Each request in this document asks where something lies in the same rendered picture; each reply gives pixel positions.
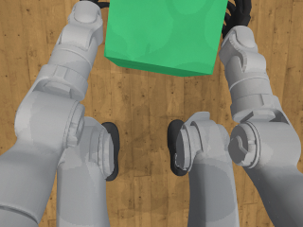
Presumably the carton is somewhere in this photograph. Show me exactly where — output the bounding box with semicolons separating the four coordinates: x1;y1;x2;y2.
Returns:
103;0;228;77

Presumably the robot right upper arm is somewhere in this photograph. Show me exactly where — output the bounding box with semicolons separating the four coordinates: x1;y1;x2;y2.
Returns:
227;121;303;227

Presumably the robot left forearm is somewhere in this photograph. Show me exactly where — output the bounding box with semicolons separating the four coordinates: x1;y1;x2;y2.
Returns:
14;0;103;137

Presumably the left robot foot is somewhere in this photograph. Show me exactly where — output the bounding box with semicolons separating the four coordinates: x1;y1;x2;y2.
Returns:
101;122;120;182

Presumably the robot right forearm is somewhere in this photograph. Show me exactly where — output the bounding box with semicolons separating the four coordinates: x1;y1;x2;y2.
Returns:
219;26;301;157

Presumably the robot right hand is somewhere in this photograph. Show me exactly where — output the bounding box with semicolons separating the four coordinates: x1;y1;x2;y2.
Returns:
222;0;252;39

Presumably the robot left upper arm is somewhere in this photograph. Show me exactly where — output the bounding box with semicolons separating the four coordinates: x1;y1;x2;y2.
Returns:
0;90;85;227

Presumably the robot right shin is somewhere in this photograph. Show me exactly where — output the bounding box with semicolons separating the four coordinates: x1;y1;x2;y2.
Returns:
174;112;230;170

